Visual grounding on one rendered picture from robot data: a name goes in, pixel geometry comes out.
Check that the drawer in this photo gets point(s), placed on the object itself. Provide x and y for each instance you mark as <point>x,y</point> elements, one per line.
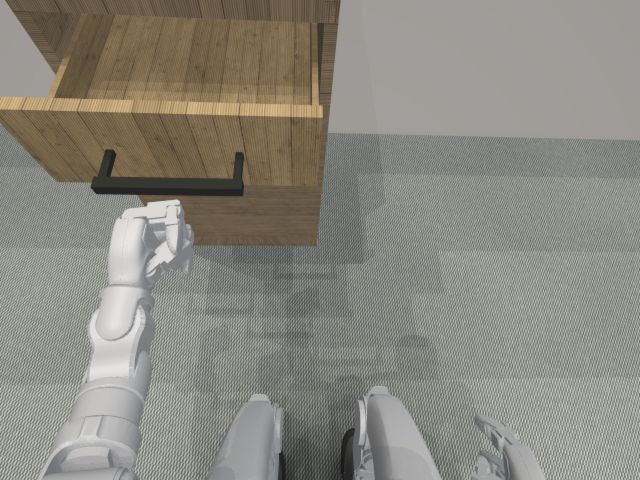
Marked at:
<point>177,97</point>

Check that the cabinet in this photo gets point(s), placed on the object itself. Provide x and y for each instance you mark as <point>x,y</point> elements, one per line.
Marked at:
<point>265,215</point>

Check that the left robot thigh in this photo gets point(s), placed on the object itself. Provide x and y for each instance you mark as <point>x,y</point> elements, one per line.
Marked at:
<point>254,434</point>

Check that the right robot thigh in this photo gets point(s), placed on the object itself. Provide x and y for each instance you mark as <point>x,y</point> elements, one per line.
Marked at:
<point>384,425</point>

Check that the left robot hand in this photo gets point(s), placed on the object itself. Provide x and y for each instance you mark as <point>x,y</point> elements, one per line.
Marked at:
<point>133,243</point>

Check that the left robot forearm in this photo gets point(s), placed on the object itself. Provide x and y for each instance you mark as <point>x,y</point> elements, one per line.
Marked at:
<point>103,428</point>

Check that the right robot hand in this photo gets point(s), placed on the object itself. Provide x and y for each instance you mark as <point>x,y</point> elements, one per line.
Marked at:
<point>518,463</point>

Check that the handle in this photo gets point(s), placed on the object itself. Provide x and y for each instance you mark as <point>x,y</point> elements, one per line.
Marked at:
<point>104,184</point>

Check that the robot thigh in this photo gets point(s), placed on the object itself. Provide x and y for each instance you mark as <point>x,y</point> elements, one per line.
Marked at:
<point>384,425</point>
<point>254,434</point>

